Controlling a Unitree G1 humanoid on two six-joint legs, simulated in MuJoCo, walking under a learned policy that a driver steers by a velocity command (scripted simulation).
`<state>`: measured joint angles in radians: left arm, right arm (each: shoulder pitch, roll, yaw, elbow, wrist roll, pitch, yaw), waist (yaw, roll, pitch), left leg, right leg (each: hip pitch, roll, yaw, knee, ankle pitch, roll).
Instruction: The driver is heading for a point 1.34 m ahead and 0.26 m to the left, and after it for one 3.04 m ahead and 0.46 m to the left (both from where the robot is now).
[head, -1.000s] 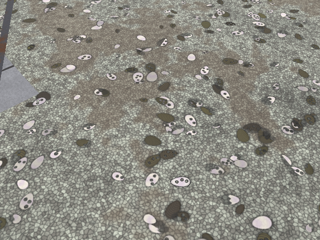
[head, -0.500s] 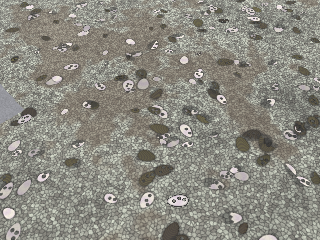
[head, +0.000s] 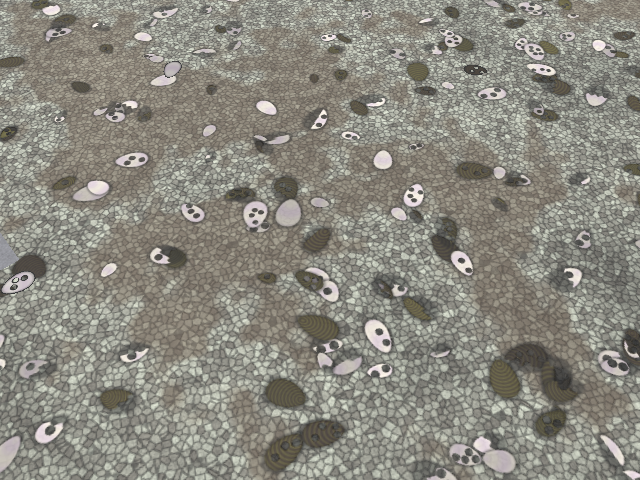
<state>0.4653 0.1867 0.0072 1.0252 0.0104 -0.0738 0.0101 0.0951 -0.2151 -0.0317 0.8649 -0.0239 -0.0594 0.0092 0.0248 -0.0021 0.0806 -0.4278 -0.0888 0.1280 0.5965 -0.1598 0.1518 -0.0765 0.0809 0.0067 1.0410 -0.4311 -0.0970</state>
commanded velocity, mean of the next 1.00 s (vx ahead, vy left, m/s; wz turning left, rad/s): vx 0.50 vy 0.00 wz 0.02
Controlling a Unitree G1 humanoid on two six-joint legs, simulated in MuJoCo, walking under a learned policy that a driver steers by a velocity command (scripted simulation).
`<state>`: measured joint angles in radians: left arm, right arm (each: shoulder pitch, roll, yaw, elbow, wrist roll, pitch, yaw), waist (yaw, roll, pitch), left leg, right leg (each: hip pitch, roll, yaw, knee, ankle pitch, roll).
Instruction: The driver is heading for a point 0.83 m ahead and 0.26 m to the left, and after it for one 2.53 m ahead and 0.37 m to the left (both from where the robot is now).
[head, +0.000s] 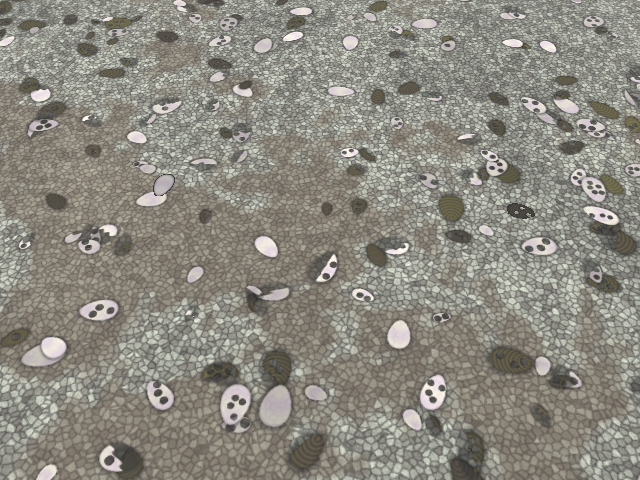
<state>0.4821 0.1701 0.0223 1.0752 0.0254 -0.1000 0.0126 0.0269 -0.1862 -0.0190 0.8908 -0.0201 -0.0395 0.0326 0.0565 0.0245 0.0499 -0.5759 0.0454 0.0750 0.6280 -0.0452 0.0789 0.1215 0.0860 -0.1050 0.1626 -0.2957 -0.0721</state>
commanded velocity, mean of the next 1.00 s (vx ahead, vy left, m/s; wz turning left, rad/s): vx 0.50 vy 0.00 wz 0.52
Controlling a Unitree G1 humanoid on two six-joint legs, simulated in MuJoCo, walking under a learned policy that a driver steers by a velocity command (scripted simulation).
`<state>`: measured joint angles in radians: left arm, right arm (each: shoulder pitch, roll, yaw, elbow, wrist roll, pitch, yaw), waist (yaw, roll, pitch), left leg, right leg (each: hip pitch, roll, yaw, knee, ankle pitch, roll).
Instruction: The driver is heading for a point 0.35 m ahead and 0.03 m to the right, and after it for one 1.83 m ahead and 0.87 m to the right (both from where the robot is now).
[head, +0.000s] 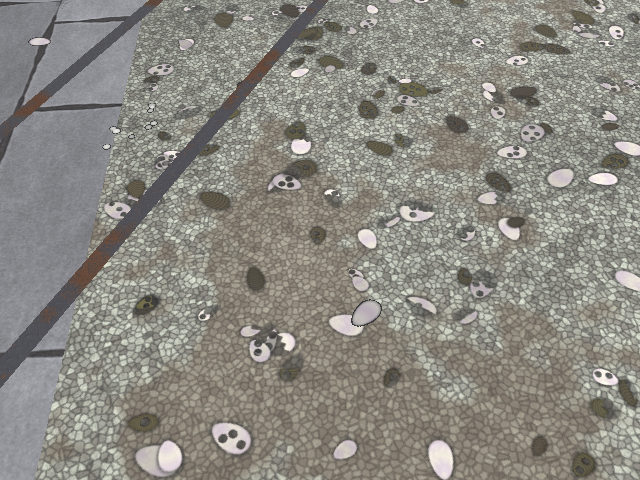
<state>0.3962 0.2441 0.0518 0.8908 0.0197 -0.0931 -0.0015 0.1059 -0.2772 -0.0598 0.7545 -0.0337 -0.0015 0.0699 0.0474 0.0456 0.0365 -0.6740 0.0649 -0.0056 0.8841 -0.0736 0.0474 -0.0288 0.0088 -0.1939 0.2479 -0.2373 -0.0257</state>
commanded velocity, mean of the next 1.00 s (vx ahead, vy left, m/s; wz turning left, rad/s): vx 0.22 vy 0.00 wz -0.19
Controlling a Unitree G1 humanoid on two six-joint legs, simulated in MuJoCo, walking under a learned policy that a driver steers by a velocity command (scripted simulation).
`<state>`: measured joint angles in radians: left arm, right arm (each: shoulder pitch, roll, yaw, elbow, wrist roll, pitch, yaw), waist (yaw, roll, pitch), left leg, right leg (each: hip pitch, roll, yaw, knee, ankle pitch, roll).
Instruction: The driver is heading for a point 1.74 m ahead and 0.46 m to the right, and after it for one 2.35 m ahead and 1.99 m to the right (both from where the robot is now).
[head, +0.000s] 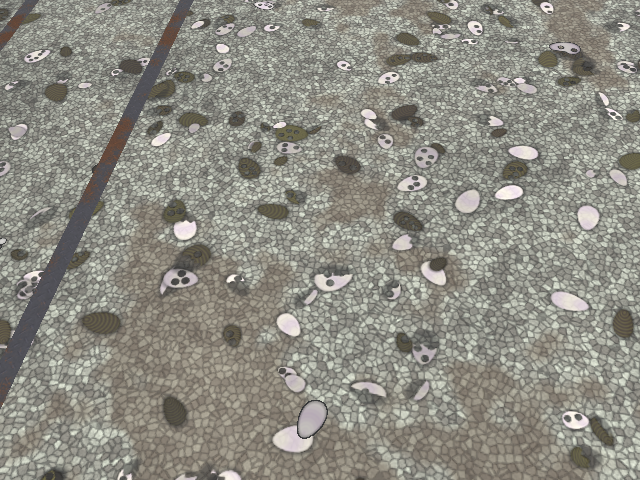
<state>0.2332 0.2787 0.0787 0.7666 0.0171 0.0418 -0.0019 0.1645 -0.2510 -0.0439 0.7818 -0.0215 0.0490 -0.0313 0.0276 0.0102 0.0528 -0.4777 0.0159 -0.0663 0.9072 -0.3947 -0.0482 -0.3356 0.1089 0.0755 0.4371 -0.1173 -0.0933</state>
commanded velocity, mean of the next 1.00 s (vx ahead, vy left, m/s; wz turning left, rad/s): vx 0.00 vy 0.00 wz -0.48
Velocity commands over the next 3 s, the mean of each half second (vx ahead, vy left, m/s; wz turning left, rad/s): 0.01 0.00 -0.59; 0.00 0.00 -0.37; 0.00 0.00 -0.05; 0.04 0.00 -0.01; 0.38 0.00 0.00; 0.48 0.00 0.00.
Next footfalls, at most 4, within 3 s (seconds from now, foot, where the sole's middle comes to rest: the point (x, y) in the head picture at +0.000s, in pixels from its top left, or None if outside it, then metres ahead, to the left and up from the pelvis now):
0.16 left None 0.05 0.13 -0.78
0.62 right None -0.03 -0.07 -0.78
1.06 left None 0.06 0.10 -0.78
2.20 right None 0.03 -0.12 -0.78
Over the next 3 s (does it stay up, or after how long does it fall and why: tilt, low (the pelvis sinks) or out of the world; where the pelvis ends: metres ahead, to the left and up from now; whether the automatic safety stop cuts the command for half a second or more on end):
stays up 0.39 -0.21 0.01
